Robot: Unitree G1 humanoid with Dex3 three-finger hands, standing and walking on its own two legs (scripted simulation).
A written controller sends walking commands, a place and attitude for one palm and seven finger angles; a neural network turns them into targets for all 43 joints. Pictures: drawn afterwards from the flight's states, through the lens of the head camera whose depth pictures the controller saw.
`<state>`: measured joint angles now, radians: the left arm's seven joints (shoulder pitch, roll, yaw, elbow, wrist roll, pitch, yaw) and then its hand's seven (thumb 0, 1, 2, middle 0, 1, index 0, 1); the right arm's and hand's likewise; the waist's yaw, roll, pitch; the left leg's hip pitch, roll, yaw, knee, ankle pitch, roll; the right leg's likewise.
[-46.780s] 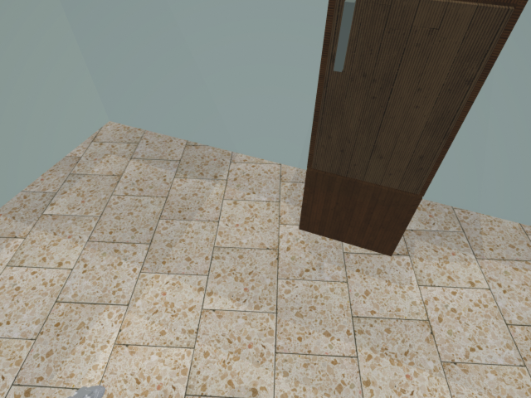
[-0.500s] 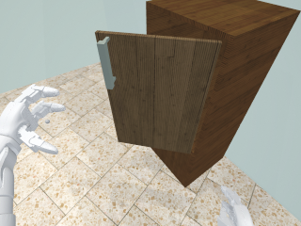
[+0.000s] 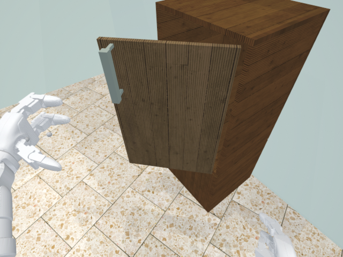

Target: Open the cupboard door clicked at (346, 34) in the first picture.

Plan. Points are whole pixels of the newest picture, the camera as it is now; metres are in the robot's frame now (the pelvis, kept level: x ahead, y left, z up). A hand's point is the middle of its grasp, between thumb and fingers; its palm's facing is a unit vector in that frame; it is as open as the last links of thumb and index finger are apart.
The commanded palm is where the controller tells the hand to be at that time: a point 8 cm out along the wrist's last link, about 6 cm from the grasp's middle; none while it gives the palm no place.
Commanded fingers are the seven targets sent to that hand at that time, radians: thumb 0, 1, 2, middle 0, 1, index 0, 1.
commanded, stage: raise the hand with hooked fingers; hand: left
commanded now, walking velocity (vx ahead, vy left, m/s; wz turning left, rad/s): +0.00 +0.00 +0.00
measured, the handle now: (113, 74) +0.56 +0.23 +0.15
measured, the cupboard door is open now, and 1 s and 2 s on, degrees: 43 43 43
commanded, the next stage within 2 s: move the hooked fingers beside the handle in 0.06 s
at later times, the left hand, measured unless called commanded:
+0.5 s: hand (63, 119) +0.33 +0.27 +0.18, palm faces +0.00 -1.00 -0.08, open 14.0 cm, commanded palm +0.31 +0.31 +0.17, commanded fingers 0.00 -0.50 0.30 -0.30 -1.20 -0.30 -1.20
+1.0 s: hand (73, 102) +0.40 +0.28 +0.17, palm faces +0.00 -1.00 -0.03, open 14.0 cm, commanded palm +0.39 +0.33 +0.17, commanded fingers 0.00 -0.50 0.30 -0.30 -1.20 -0.30 -1.20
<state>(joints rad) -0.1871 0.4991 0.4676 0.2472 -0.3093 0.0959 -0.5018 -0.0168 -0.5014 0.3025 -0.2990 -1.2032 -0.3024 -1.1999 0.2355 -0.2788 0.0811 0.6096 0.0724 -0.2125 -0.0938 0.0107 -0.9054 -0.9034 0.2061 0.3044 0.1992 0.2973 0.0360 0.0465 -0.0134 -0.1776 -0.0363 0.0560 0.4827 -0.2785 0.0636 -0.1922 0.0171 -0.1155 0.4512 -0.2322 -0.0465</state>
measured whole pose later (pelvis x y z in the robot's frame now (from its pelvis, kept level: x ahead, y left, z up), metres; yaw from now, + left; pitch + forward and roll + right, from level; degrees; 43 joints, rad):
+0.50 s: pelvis +0.00 -0.01 +0.00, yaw +0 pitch +0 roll +0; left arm -0.39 0.56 0.45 0.52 -0.28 0.06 -0.53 -0.02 -0.50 0.30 -0.30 -1.20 -0.30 -1.20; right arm 0.24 -0.30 0.08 0.63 0.08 -0.20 -0.11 0.01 -0.91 -0.90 0.21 0.30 0.20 0.30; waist 0.01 0.05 -0.02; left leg -0.24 -0.02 0.05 0.53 -0.29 0.05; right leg -0.25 0.03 -0.12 0.49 -0.25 -0.07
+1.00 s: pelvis +0.00 -0.01 -0.01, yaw -1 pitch +4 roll -1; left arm -0.67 0.66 0.47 0.93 -0.21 -0.05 -0.55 -0.02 -0.50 0.30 -0.30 -1.20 -0.30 -1.20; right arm 0.33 -0.32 0.07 0.66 0.08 -0.16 -0.10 0.01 -0.91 -0.90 0.21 0.30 0.20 0.30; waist -0.05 0.03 -0.03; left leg -0.33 -0.02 0.06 0.55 -0.30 0.05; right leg -0.35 0.03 -0.11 0.51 -0.25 -0.06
